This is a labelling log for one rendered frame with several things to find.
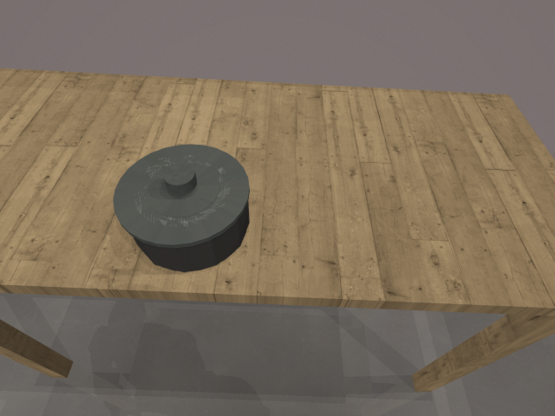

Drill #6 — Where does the lid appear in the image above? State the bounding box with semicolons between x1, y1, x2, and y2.
113;144;250;248

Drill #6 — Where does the knob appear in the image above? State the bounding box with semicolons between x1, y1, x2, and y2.
163;163;197;195

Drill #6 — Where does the table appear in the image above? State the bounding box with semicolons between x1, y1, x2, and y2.
0;68;555;392

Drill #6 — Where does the pot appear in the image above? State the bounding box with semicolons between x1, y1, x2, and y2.
134;203;250;272

